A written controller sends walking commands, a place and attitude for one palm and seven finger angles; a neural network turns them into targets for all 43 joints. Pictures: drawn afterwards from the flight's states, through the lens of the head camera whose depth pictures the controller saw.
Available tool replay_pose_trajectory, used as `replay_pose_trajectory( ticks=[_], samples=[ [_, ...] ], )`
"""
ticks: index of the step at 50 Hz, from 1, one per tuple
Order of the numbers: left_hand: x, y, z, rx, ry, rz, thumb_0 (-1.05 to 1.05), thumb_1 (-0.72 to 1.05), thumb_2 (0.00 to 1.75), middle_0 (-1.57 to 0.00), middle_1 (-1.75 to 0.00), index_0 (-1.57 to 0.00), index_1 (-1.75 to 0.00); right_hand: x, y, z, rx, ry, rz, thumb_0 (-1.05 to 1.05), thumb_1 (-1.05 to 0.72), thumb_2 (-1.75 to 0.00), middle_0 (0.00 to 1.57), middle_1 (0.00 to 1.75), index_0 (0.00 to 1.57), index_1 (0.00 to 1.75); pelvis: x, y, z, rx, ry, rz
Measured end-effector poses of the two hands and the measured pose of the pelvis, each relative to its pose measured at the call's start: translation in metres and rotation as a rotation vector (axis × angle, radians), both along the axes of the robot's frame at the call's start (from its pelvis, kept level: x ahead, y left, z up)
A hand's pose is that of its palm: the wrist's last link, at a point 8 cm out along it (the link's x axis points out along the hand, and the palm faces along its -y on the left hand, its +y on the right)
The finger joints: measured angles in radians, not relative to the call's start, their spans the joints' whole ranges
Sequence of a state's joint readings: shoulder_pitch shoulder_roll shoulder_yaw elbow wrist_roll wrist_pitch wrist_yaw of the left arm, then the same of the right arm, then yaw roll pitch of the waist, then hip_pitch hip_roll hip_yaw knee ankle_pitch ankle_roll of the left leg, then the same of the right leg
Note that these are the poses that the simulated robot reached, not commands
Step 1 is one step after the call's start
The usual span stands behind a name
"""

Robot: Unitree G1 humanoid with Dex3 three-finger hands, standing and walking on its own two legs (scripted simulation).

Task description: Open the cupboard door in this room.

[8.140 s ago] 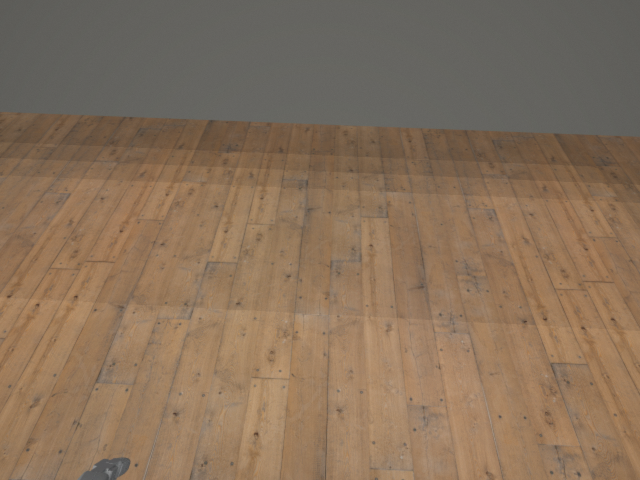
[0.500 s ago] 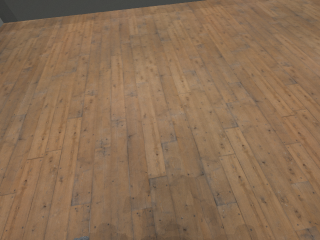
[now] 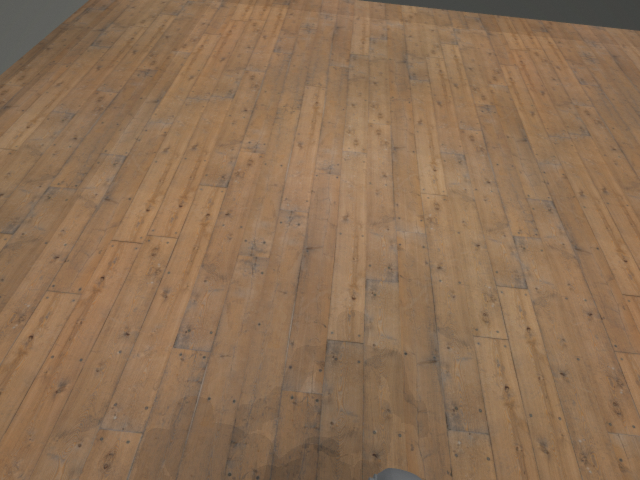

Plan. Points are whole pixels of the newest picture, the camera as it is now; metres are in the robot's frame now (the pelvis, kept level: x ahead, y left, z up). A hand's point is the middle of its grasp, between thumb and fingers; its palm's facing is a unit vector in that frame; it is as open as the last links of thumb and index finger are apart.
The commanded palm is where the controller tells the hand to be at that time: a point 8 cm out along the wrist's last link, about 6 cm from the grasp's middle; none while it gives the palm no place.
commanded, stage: turn or walk to find it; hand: left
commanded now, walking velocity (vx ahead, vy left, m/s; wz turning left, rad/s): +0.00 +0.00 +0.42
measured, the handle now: out of the picture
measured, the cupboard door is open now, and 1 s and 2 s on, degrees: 0 0 0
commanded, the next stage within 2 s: none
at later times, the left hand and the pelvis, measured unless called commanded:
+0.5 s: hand out of the picture +0.00 +0.15 -0.14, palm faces +0.25 -0.93 -0.26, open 7.4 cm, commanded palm none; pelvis -0.02 -0.05 +0.01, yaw +14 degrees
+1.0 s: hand out of the picture -0.09 +0.21 -0.16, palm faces +0.46 -0.85 -0.26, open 7.4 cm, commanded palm none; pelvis -0.06 -0.01 +0.01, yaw +25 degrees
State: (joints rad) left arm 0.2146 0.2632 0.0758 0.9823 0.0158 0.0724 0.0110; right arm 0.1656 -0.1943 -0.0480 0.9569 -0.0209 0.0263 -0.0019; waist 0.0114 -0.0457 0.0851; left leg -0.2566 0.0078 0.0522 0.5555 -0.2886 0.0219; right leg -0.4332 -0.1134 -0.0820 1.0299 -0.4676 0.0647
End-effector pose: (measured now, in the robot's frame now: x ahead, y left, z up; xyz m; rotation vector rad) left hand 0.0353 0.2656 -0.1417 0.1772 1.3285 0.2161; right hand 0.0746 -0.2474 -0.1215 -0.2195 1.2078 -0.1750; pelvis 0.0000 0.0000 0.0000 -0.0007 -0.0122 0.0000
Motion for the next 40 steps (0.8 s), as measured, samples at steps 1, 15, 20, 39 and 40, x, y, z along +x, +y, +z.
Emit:
replay_pose_trajectory(
  ticks=[1, 15, 20, 39, 40],
  samples=[
    [0.0, 0.002, 0.003, 0.002, -0.008, 0.006, 0.01, 0.91, 0.9, -0.2, -0.3, -0.2, -0.3, 0.001, 0.003, 0.001, 0.004, -0.002, 0.009, 0.0, -0.91, -0.9, 0.19, 0.3, 0.2, 0.3, -0.001, 0.001, 0.002, -0.002, 0.001, 0.007],
    [0.008, -0.038, 0.027, 0.053, -0.183, 0.049, 0.01, 0.91, 0.9, -0.2, -0.3, -0.2, -0.3, -0.003, -0.019, -0.027, 0.088, 0.033, 0.075, 0.0, -0.91, -0.9, 0.2, 0.3, 0.2, 0.3, -0.015, -0.032, -0.003, 0.016, 0.002, 0.131],
    [-0.021, -0.059, 0.036, 0.047, -0.174, 0.108, 0.01, 0.91, 0.9, -0.2, -0.3, -0.21, -0.3, -0.003, -0.036, -0.025, 0.081, 0.076, 0.115, 0.0, -0.91, -0.9, 0.2, 0.3, 0.2, 0.3, -0.02, -0.042, 0.004, 0.03, -0.005, 0.187],
    [-0.161, -0.028, -0.009, -0.013, 0.018, 0.375, 0.01, 0.91, 0.9, -0.2, -0.3, -0.21, -0.3, 0.041, 0.028, -0.004, -0.005, -0.004, 0.374, 0.0, -0.91, -0.9, 0.19, 0.3, 0.2, 0.3, -0.05, -0.012, -0.007, 0.009, -0.006, 0.36],
    [-0.165, -0.025, -0.007, -0.012, 0.026, 0.383, 0.01, 0.91, 0.9, -0.2, -0.3, -0.21, -0.3, 0.042, 0.033, -0.001, -0.002, -0.016, 0.381, 0.0, -0.91, -0.9, 0.19, 0.3, 0.2, 0.3, -0.051, -0.01, -0.005, 0.005, -0.007, 0.365]
  ],
)
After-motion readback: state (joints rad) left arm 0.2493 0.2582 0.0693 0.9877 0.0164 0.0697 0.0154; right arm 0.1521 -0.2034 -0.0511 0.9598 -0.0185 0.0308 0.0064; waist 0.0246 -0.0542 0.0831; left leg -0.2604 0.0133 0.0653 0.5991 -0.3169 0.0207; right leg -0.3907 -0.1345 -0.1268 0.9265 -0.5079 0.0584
